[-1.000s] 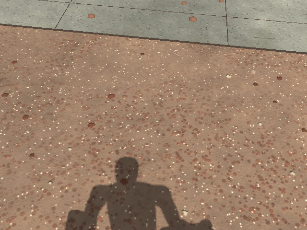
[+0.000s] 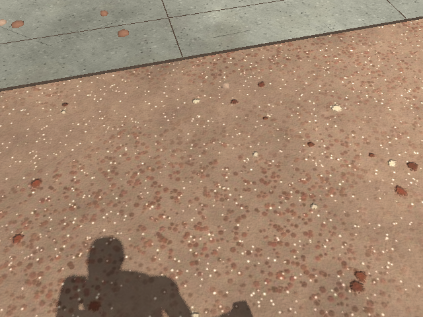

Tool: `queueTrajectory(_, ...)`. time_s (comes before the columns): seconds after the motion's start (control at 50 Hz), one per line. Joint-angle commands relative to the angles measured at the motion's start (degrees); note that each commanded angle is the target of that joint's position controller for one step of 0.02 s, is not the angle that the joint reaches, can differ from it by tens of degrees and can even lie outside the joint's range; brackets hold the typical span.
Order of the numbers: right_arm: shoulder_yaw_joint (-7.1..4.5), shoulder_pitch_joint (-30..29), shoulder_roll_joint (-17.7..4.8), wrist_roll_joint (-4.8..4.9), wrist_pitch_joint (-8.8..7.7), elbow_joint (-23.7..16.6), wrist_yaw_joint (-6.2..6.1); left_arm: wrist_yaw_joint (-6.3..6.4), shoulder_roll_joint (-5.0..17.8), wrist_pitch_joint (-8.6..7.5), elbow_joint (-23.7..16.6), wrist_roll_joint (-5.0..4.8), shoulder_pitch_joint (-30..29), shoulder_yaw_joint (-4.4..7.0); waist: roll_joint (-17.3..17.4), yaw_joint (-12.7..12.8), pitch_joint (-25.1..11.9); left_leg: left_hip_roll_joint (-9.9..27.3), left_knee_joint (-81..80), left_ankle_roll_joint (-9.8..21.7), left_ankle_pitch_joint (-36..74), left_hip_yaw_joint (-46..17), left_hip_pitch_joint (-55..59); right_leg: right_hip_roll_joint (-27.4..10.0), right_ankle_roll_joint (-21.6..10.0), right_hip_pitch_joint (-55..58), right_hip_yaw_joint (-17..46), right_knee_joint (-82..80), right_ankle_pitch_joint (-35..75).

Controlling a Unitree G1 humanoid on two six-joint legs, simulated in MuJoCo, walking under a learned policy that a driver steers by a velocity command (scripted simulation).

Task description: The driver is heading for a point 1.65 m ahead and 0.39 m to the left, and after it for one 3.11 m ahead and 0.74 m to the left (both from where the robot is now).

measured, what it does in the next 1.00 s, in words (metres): walks ahead, turning left: left foot, then right foot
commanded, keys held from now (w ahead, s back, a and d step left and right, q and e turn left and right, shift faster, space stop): q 0.04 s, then w+q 0.68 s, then w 0.16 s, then w+e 0.12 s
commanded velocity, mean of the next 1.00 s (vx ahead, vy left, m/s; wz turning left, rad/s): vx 0.36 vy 0.00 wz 0.43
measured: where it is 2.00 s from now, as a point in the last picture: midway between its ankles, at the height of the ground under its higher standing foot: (123, 196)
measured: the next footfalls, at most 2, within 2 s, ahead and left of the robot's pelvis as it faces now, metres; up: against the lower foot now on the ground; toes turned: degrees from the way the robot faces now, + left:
left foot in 0.30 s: +0.06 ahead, +0.14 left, +0.00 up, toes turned +13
right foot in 0.78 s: +0.45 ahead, +0.06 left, +0.00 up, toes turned +29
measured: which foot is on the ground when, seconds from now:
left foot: up 0.00-0.28, down 0.30-0.80, up 0.82-1.00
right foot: down 0.00-0.30, up 0.32-0.76, down 0.78-1.00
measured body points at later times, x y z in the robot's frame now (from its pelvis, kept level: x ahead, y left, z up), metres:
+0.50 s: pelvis +0.09 +0.07 +0.01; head +0.10 +0.11 +0.46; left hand +0.17 +0.38 -0.09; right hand +0.22 -0.17 -0.09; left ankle +0.02 +0.13 -0.74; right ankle +0.17 -0.08 -0.66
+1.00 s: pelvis +0.36 +0.13 +0.01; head +0.38 +0.14 +0.46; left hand +0.28 +0.41 -0.11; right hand +0.62 -0.04 -0.09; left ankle +0.31 +0.26 -0.67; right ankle +0.42 +0.04 -0.74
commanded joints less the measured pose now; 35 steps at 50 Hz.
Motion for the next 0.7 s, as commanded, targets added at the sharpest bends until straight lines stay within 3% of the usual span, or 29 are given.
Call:
queueTrajectory(0.02,-2.69,-3.1,-8.9,0.11,-1.11,-5.3,-0.27,0.66,10.5,-0.57,-3.2,0.62,1.5,3.48,-12.3,2.9,-5.9,-0.9,9.5,-0.8,-7.8,3.3,-9.2,-16.2,-11.8,8.1,12.7,-6.9,20.2)
queueTrajectory(0.04,-3.08,-3.3,-8.9,0.29,-0.45,-5.3,-0.46,0.97,10.1,-0.90,-3.6,0.77,1.5,3.29,-13.0,3.6,-5.1,-0.7,17.0,-1.4,-15.1,3.6,-11.6,-18.2,-13.6,7.9,14.0,-7.3,24.6)
queueTrajectory(0.08,-3.44,-2.7,-8.4,0.50,0.86,-5.9,-0.43,1.19,10.5,-2.13,-2.6,0.02,3.6,3.38,-10.4,4.2,-4.4,2.0,27.5,-2.1,-18.0,2.4,-18.3,-21.2,-15.3,9.7,15.2,-10.3,15.6)
queueTrajectory(0.12,-2.78,-4.6,-6.7,0.84,1.30,-6.8,0.09,1.06,10.2,-3.03,-1.8,-1.00,3.5,3.46,-9.7,4.9,-1.1,3.8,25.5,-1.6,-12.6,3.0,-21.2,-19.0,-13.5,9.1,13.0,-14.6,-4.0)
queueTrajectory(0.14,-2.49,-5.4,-6.3,0.80,1.18,-7.3,0.46,0.97,10.2,-3.27,-1.7,-1.14,2.9,3.42,-10.2,5.2,-0.1,4.0,23.2,-1.3,-10.8,4.0,-20.6,-18.0,-12.7,8.4,11.5,-15.9,-7.3)
queueTrajectory(0.22,-2.03,-4.6,-6.2,0.75,0.22,-8.1,1.97,-0.38,12.1,-4.26,-1.7,-1.54,2.0,4.07,-9.6,4.5,-1.1,3.1,10.2,1.0,-7.5,8.4,-8.2,-16.1,-10.8,3.7,3.8,-16.0,-5.3)
queueTrajectory(0.26,-2.42,0.2,-6.8,0.82,0.06,-6.6,2.14,-1.22,12.8,-4.55,-1.3,-2.37,1.2,4.23,-8.1,1.6,-1.9,1.2,2.8,2.3,-1.8,11.1,0.6,-15.9,-9.7,-0.4,0.8,-12.3,-6.4)
queueTrajectory(0.28,-2.91,4.4,-7.4,0.76,0.09,-4.8,1.94,-1.45,11.8,-4.71,-1.1,-2.34,1.2,3.95,-6.5,-0.3,-2.7,-0.9,0.8,2.9,-0.5,12.6,7.2,-14.7,-8.6,-4.2,-1.3,-8.1,-6.9)
queueTrajectory(0.3,-4.17,10.3,-9.7,1.13,0.14,-3.1,1.43,-1.67,9.5,-5.06,-1.0,-1.57,1.9,3.10,-2.9,-2.8,-4.7,-1.7,-0.6,4.4,-1.6,11.0,15.9,-12.4,-6.5,-9.0,-4.7,1.2,-4.9)
queueTrajectory(0.32,-5.80,17.2,-15.1,1.34,0.00,-2.5,0.53,-1.90,5.3,-5.56,-2.8,0.30,-0.2,1.70,11.0,-5.4,-5.8,9.5,-7.8,9.1,-4.1,-7.4,23.6,-7.0,-1.4,-20.3,-11.2,24.1,-9.9)
queueTrajectory(0.34,-6.15,17.3,-20.4,0.33,-1.54,-4.7,1.19,-1.70,4.5,-6.92,-7.7,-0.27,-4.2,1.30,18.6,-4.8,-6.9,20.8,-19.8,20.8,-19.7,-40.3,26.1,2.0,0.6,-37.2,-3.3,38.0,-19.5)
queueTrajectory(0.36,-4.80,14.7,-15.2,-0.04,-2.83,-5.3,1.57,-2.08,9.2,-8.11,-7.3,-2.35,-5.2,2.31,10.1,-4.7,-3.8,22.4,-22.0,21.6,-23.7,-39.2,24.9,-2.3,-0.7,-41.4,2.2,43.3,-16.4)
queueTrajectory(0.38,-3.76,12.3,-12.2,-0.22,-3.56,-5.6,1.54,-2.58,10.5,-8.89,-6.7,-2.86,-4.4,2.65,8.3,-2.9,-0.6,20.4,-21.4,19.6,-20.9,-33.4,21.7,-4.3,-2.2,-41.2,2.4,41.7,-10.2)
queueTrajectory(0.4,-3.32,10.1,-10.9,-0.19,-3.78,-6.2,1.43,-2.57,10.3,-9.26,-5.2,-1.72,-2.9,2.73,4.2,-1.3,0.9,17.5,-20.4,17.5,-14.6,-27.4,19.1,-5.9,-2.3,-39.0,2.1,39.0,-5.4)
queueTrajectory(0.42,-3.06,8.1,-10.5,-0.22,-3.60,-6.5,1.09,-2.51,10.3,-9.50,-4.7,-0.28,-2.7,2.92,3.2,-0.2,1.3,15.3,-20.1,16.0,-6.9,-22.7,16.8,-6.6,-1.9,-36.5,2.0,34.6,-1.6)
queueTrajectory(0.48,-2.97,7.9,-11.1,-0.58,-3.39,-6.7,-0.22,-2.89,8.5,-9.12,-3.8,0.41,-2.8,2.63,3.6,0.7,-0.3,11.2,-21.0,14.6,8.3,-14.1,13.8,-4.7,0.8,-30.9,-0.2,27.4,7.2)
queueTrajectory(0.56,-3.35,10.7,-11.7,0.13,-2.96,-4.7,-1.54,-3.00,5.4,-8.87,-5.2,-0.05,-9.7,1.23,3.8,-1.2,0.7,8.0,-20.0,12.6,13.5,-8.8,9.7,-1.7,3.2,-25.8,-1.0,11.6,17.5)
queueTrajectory(0.64,-3.83,14.0,-12.2,1.06,-2.49,-2.4,-1.90,-3.91,5.4,-9.39,-7.1,-0.86,-16.0,0.85,4.2,-3.1,1.8,9.2,-18.5,11.9,12.1,-11.5,9.3,-0.3,2.6,-21.9,-0.2,3.4,20.7)
queueTrajectory(0.7,-4.22,13.6,-12.3,1.16,-1.92,-1.7,-2.28,-4.16,7.3,-9.99,-7.0,-1.02,-15.0,1.57,5.5,-1.6,1.5,11.2,-15.4,10.6,15.7,-14.6,13.1,-0.5,0.8,-19.0,1.3,0.4,18.6)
